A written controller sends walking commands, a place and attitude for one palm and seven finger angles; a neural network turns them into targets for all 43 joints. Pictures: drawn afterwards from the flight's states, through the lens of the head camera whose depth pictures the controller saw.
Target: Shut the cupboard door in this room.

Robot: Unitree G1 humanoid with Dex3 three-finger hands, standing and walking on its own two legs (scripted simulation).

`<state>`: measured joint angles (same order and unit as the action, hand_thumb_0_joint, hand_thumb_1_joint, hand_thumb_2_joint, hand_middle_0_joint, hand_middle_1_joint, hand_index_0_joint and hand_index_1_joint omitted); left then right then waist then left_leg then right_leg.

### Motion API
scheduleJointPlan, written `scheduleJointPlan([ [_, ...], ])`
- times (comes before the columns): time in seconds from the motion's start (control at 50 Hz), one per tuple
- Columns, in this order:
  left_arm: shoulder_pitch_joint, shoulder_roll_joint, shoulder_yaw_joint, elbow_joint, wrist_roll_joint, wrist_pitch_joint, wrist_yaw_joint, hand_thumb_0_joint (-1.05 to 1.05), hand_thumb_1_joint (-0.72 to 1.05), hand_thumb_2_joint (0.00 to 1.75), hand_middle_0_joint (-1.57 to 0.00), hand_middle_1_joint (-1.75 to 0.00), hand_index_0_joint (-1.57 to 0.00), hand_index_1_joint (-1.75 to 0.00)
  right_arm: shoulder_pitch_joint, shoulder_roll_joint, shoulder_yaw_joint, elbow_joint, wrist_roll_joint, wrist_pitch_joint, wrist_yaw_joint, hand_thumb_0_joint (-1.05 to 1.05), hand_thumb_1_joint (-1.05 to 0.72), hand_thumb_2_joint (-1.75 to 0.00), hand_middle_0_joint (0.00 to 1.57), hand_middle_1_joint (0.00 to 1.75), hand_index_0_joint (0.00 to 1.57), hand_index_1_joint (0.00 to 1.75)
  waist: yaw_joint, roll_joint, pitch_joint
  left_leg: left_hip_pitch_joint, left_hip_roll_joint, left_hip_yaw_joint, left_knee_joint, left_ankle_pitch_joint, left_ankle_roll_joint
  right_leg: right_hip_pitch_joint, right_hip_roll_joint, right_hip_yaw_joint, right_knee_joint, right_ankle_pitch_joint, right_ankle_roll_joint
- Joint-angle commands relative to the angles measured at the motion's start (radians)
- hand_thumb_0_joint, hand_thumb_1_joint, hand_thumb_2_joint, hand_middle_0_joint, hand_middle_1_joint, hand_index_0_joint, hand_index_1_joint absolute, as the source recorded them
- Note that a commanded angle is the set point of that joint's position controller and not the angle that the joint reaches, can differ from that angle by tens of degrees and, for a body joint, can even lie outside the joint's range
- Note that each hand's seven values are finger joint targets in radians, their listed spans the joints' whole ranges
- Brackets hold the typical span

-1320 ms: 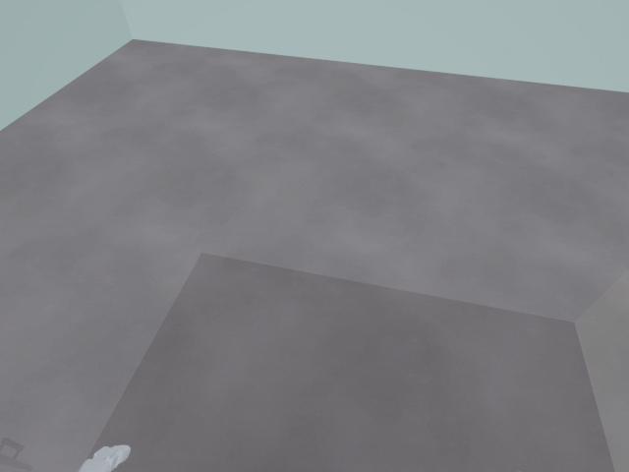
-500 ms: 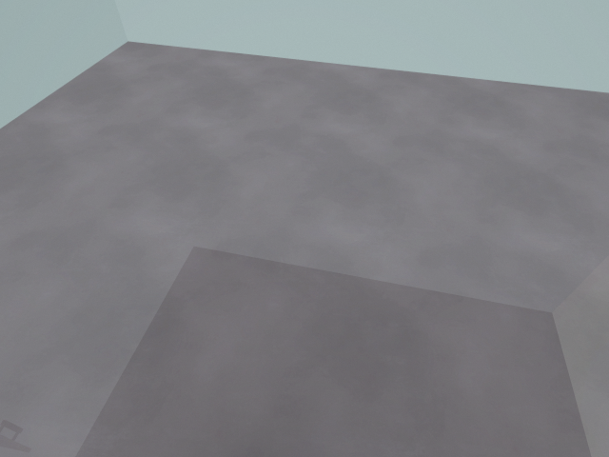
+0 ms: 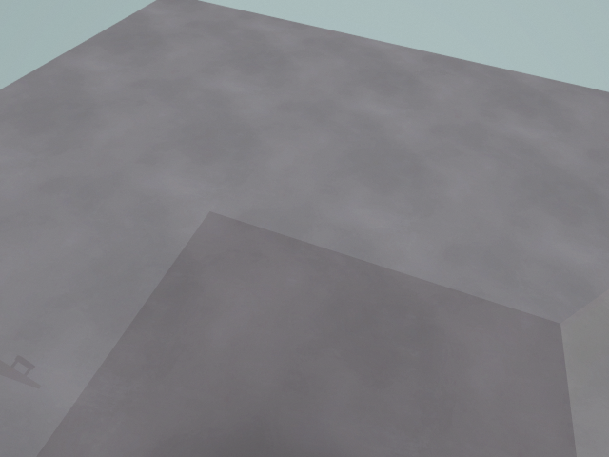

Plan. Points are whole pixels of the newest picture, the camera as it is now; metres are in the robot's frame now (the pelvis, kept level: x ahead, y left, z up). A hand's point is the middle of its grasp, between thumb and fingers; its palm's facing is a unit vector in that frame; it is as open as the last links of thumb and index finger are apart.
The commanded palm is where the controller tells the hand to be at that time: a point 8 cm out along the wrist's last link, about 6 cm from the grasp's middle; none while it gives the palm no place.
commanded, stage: turn or walk to find it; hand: left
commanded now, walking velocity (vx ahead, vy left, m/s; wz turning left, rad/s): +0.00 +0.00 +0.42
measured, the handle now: out of the picture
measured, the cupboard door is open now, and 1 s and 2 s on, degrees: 93 93 93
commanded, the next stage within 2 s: stand and wait in 1.70 s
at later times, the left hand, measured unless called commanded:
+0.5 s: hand out of the picture +0.03 +0.18 -0.14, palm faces +0.21 -0.93 -0.29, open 7.4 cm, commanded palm none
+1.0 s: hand out of the picture -0.17 +0.17 -0.18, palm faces +0.47 -0.86 -0.22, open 7.4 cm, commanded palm none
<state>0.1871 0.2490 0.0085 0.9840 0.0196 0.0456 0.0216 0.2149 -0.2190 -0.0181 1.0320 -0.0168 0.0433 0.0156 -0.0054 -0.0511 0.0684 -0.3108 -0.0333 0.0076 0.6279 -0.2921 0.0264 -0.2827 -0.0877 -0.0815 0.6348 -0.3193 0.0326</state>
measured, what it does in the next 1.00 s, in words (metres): steps on the spot, turning left: right foot, then left foot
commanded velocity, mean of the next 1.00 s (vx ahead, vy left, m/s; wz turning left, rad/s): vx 0.00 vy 0.00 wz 0.42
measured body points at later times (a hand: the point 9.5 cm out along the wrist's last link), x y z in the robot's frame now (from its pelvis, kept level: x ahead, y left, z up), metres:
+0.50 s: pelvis -0.03 -0.04 +0.01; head -0.01 -0.06 +0.46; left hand +0.02 +0.23 -0.11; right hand +0.06 -0.28 -0.15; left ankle +0.02 +0.09 -0.71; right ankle -0.02 -0.14 -0.73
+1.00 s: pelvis -0.07 -0.01 +0.00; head -0.06 +0.04 +0.45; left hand -0.19 +0.22 -0.16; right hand +0.13 -0.19 -0.12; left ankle -0.11 +0.07 -0.73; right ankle -0.03 -0.14 -0.69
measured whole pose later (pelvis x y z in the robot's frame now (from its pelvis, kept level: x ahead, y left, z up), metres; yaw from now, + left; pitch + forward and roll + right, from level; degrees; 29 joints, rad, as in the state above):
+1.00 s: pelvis -0.07 -0.01 +0.00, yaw +24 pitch -1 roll +0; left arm 0.32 0.24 0.06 0.99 0.02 0.06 0.03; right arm 0.13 -0.19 -0.04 0.96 -0.01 0.03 0.01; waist 0.05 -0.08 0.08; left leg -0.25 -0.01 0.07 0.60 -0.33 0.05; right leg -0.36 -0.13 -0.11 0.87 -0.51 0.05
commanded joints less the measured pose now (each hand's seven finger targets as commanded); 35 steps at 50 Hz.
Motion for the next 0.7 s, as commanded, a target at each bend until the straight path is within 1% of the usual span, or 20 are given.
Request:
scheduleJointPlan([
  [0.0,-0.063,0.128,0.043,-0.113,0.000,-0.002,0.018,0.00,0.90,0.90,-0.20,-0.30,-0.20,-0.30,0.094,-0.245,-0.066,-0.061,-0.003,-0.035,-0.031,0.00,-0.90,-0.90,0.20,0.30,0.20,0.30,-0.042,0.290,-0.050,0.090,0.349,-0.493,-0.376,0.343,0.165,-0.214,0.034,0.100,0.404,-0.255,0.006],
  [0.04,-0.037,0.116,0.052,-0.100,0.000,-0.004,0.009,0.00,0.90,0.90,-0.20,-0.30,-0.20,-0.30,0.042,-0.212,-0.061,-0.085,-0.001,-0.038,-0.038,0.00,-0.90,-0.90,0.20,0.30,0.20,0.30,-0.013,0.198,-0.052,0.075,0.298,-0.422,-0.357,0.240,0.158,-0.226,0.017,0.112,0.461,-0.168,0.006],
  [0.06,-0.018,0.108,0.053,-0.089,0.002,-0.008,0.004,0.00,0.90,0.90,-0.20,-0.30,-0.20,-0.30,0.030,-0.198,-0.061,-0.089,-0.001,-0.041,-0.040,0.00,-0.90,-0.90,0.20,0.30,0.20,0.30,-0.004,0.169,-0.082,0.118,0.269,-0.383,-0.337,0.266,0.150,-0.241,0.019,0.107,0.464,-0.131,0.013],
  [0.1,-0.004,0.081,0.052,-0.083,-0.001,-0.012,0.001,0.00,0.90,0.90,-0.20,-0.30,-0.20,-0.30,0.050,-0.185,-0.064,-0.093,0.000,-0.044,-0.043,0.00,-0.90,-0.90,0.20,0.30,0.20,0.30,-0.011,0.166,-0.129,0.176,0.235,-0.336,-0.316,0.325,0.144,-0.234,0.028,0.094,0.439,-0.107,0.024],
  [0.2,-0.042,0.054,0.055,-0.104,-0.005,-0.012,0.003,0.00,0.90,0.90,-0.20,-0.30,-0.20,-0.30,0.100,-0.171,-0.078,-0.089,-0.003,-0.036,-0.045,0.00,-0.90,-0.90,0.20,0.30,0.20,0.30,-0.044,0.177,-0.148,0.239,0.232,-0.390,-0.303,0.370,0.163,-0.214,0.048,0.088,0.296,-0.146,0.037],
  [0.24,-0.039,0.046,0.054,-0.112,-0.009,-0.012,0.005,0.00,0.90,0.90,-0.20,-0.30,-0.20,-0.30,0.099,-0.178,-0.082,-0.093,-0.006,-0.031,-0.044,0.00,-0.90,-0.90,0.20,0.30,0.20,0.30,-0.043,0.190,-0.144,0.222,0.234,-0.419,-0.301,0.385,0.167,-0.181,0.059,0.091,0.224,-0.156,0.034],
  [0.32,-0.003,0.046,0.055,-0.112,-0.013,-0.014,0.009,0.00,0.90,0.90,-0.20,-0.30,-0.20,-0.30,0.075,-0.187,-0.091,-0.108,-0.009,-0.020,-0.037,0.00,-0.90,-0.90,0.20,0.30,0.20,0.30,-0.030,0.206,-0.143,0.155,0.206,-0.441,-0.298,0.361,0.148,-0.063,0.088,0.081,0.078,-0.128,0.022],
  [0.36,0.045,0.053,0.059,-0.107,-0.013,-0.017,0.012,0.00,0.90,0.90,-0.20,-0.30,-0.20,-0.30,0.045,-0.186,-0.095,-0.119,-0.008,-0.017,-0.031,0.00,-0.90,-0.90,0.20,0.30,0.20,0.30,-0.008,0.215,-0.143,0.108,0.177,-0.434,-0.286,0.316,0.125,0.011,0.099,0.074,-0.030,-0.066,0.015],
  [0.38,0.071,0.061,0.062,-0.099,-0.015,-0.019,0.014,0.00,0.90,0.90,-0.20,-0.30,-0.20,-0.30,0.035,-0.182,-0.095,-0.129,-0.006,-0.014,-0.028,0.00,-0.90,-0.90,0.20,0.30,0.20,0.30,0.006,0.206,-0.142,0.039,0.159,-0.429,-0.283,0.240,0.102,0.097,0.097,0.067,-0.110,-0.007,0.010],
  [0.4,0.109,0.075,0.068,-0.093,-0.013,-0.024,0.016,0.00,0.90,0.90,-0.20,-0.30,-0.20,-0.30,0.013,-0.172,-0.093,-0.137,-0.002,-0.012,-0.025,0.00,-0.90,-0.90,0.20,0.30,0.20,0.30,0.030,0.173,-0.132,-0.052,0.125,-0.397,-0.250,0.145,0.066,0.202,0.074,0.073,-0.244,0.065,0.005],
  [0.42,0.129,0.136,0.081,-0.094,0.000,-0.032,0.021,0.00,0.90,0.90,-0.20,-0.30,-0.20,-0.30,0.018,-0.125,-0.089,-0.148,0.006,-0.007,-0.018,0.00,-0.90,-0.90,0.20,0.30,0.20,0.30,0.035,0.009,-0.127,-0.206,0.044,-0.297,-0.106,-0.023,0.006,0.310,-0.072,0.202,-0.345,0.000,-0.041],
  [0.44,0.115,0.219,0.094,-0.114,0.015,-0.038,0.024,0.00,0.90,0.90,-0.20,-0.30,-0.20,-0.30,0.014,-0.073,-0.083,-0.177,0.004,-0.009,-0.019,0.00,-0.90,-0.90,0.20,0.30,0.20,0.30,0.044,-0.268,-0.069,-0.374,-0.082,-0.097,0.177,-0.201,-0.061,0.277,-0.336,0.505,-0.440,-0.060,-0.144],
  [0.46,0.063,0.210,0.085,-0.139,0.002,-0.032,0.026,0.00,0.90,0.90,-0.20,-0.30,-0.20,-0.30,-0.011,-0.137,-0.099,-0.173,-0.010,-0.004,-0.021,0.00,-0.90,-0.90,0.20,0.30,0.20,0.30,0.037,-0.161,-0.044,-0.297,-0.034,-0.120,0.352,-0.240,-0.054,0.083,-0.389,0.466,-0.431,0.009,-0.186],
  [0.48,-0.004,0.163,0.082,-0.156,0.001,-0.041,0.028,0.00,0.90,0.90,-0.20,-0.30,-0.20,-0.30,0.007,-0.139,-0.102,-0.155,-0.013,0.009,-0.012,0.00,-0.90,-0.90,0.20,0.30,0.20,0.30,0.002,-0.150,-0.004,-0.261,-0.004,-0.146,0.440,-0.166,-0.047,-0.013,-0.311,0.379,-0.450,-0.054,-0.171],
  [0.5,-0.044,0.144,0.076,-0.163,0.000,-0.044,0.024,0.00,0.90,0.90,-0.20,-0.30,-0.20,-0.30,0.023,-0.126,-0.102,-0.132,-0.011,0.018,-0.006,0.00,-0.90,-0.90,0.20,0.30,0.20,0.30,-0.020,-0.133,0.028,-0.237,-0.001,-0.116,0.514,-0.116,-0.053,-0.063,-0.251,0.332,-0.449,-0.052,-0.155],
  [0.52,-0.060,0.125,0.064,-0.165,-0.001,-0.046,0.019,0.00,0.90,0.90,-0.20,-0.30,-0.20,-0.30,0.048,-0.117,-0.098,-0.113,-0.010,0.020,-0.002,0.00,-0.90,-0.90,0.20,0.30,0.20,0.30,-0.039,-0.089,0.047,-0.237,0.006,-0.094,0.567,-0.062,-0.061,-0.061,-0.201,0.243,-0.420,0.016,-0.140],
  [0.54,-0.048,0.109,0.061,-0.163,-0.002,-0.052,0.016,0.00,0.90,0.90,-0.20,-0.30,-0.20,-0.30,0.069,-0.108,-0.094,-0.105,-0.009,0.018,0.000,0.00,-0.90,-0.90,0.20,0.30,0.20,0.30,-0.043,-0.096,0.035,-0.253,0.010,-0.072,0.590,-0.029,-0.070,-0.017,-0.176,0.181,-0.392,0.101,-0.135],
  [0.56,-0.025,0.098,0.058,-0.155,-0.002,-0.056,0.016,0.00,0.90,0.90,-0.20,-0.30,-0.20,-0.30,0.069,-0.103,-0.092,-0.102,-0.006,0.016,0.002,0.00,-0.90,-0.90,0.20,0.30,0.20,0.30,-0.038,-0.085,0.028,-0.262,0.014,-0.062,0.588,-0.012,-0.076,0.016,-0.163,0.155,-0.371,0.177,-0.130],
  [0.6,0.050,0.098,0.057,-0.136,-0.002,-0.060,0.016,0.00,0.90,0.90,-0.20,-0.30,-0.20,-0.30,0.033,-0.100,-0.086,-0.108,-0.006,0.017,-0.001,0.00,-0.90,-0.90,0.20,0.30,0.20,0.30,-0.008,-0.107,0.013,-0.276,0.026,-0.049,0.578,-0.011,-0.090,0.081,-0.171,0.144,-0.350,0.254,-0.140],
  [0.68,0.138,0.118,0.065,-0.108,0.006,-0.059,0.018,0.00,0.90,0.90,-0.20,-0.30,-0.20,-0.30,-0.049,-0.091,-0.073,-0.126,-0.004,0.017,-0.004,0.00,-0.90,-0.90,0.20,0.30,0.20,0.30,0.032,-0.107,-0.008,-0.272,0.052,-0.025,0.458,-0.088,-0.101,0.172,-0.218,0.148,-0.310,0.383,-0.176],
])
